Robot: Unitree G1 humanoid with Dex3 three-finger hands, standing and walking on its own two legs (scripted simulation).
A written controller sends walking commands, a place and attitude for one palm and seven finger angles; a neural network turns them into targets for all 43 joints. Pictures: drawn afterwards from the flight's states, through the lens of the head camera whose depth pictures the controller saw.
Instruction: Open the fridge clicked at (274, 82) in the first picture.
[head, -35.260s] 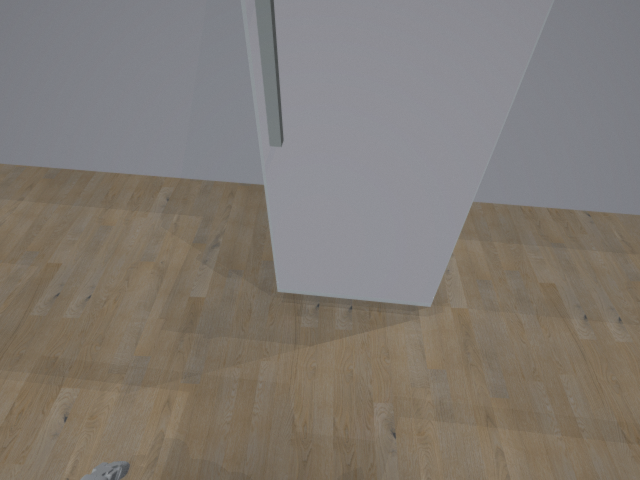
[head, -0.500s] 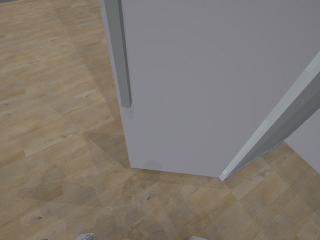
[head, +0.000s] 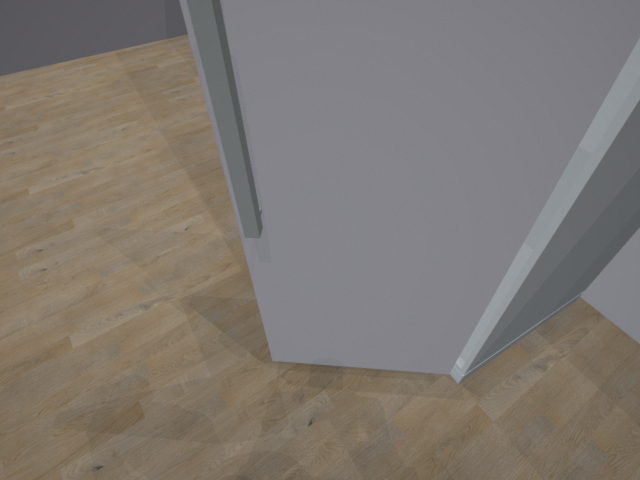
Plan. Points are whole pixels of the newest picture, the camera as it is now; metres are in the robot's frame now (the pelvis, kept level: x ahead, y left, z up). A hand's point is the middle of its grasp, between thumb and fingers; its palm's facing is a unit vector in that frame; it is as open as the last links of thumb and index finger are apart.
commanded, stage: come to a stop and stand still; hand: left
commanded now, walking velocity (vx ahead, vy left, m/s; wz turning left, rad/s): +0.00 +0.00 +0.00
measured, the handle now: (238, 134) +0.54 +0.14 +0.16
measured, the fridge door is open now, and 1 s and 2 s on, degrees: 54 54 54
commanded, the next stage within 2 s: look again from close up in 0.56 s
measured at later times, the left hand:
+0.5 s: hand out of the picture +0.03 +0.17 -0.17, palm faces -0.01 -0.98 -0.22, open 7.3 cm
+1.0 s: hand out of the picture +0.04 +0.18 -0.17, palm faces -0.01 -0.97 -0.22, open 7.4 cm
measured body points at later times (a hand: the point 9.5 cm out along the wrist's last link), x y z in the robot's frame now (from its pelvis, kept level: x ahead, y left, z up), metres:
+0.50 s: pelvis +0.01 -0.01 +0.00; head +0.01 -0.02 +0.45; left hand +0.03 +0.22 -0.15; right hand +0.01 -0.24 -0.16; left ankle +0.01 +0.11 -0.74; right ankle +0.00 -0.13 -0.74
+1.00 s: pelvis +0.01 -0.01 +0.00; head +0.03 -0.01 +0.45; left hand +0.04 +0.23 -0.15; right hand +0.04 -0.25 -0.15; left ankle +0.01 +0.11 -0.74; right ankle +0.00 -0.13 -0.74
